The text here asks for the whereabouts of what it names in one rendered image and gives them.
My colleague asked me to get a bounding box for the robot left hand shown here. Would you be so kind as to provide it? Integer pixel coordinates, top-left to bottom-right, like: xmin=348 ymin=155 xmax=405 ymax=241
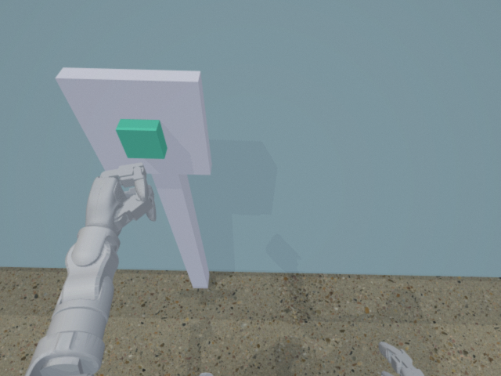
xmin=85 ymin=162 xmax=156 ymax=236

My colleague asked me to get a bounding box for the panel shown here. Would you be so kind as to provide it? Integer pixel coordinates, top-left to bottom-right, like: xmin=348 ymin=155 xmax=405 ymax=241
xmin=56 ymin=67 xmax=212 ymax=288

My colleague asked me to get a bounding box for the button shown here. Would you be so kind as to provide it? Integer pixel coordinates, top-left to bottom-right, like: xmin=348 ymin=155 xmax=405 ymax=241
xmin=116 ymin=119 xmax=167 ymax=159

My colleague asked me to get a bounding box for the left robot forearm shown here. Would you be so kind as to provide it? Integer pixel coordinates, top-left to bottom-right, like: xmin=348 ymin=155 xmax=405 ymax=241
xmin=24 ymin=226 xmax=121 ymax=376

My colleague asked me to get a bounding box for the robot right hand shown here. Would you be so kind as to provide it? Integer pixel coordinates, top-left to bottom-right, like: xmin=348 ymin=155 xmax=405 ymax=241
xmin=378 ymin=342 xmax=424 ymax=376

